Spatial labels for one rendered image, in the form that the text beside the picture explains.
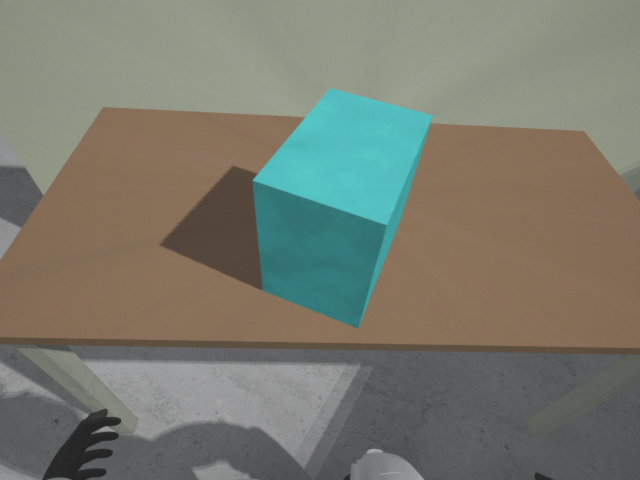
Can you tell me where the right robot shin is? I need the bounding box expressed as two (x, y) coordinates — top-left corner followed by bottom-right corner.
(360, 449), (383, 460)

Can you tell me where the right robot thigh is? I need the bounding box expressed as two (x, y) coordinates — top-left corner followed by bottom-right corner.
(350, 452), (424, 480)

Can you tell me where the carton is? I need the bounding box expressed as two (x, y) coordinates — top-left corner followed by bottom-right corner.
(252, 88), (433, 328)

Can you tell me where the table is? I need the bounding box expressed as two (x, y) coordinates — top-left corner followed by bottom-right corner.
(0, 107), (640, 435)

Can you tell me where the left robot hand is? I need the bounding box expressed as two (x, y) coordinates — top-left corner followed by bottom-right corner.
(42, 409), (121, 480)

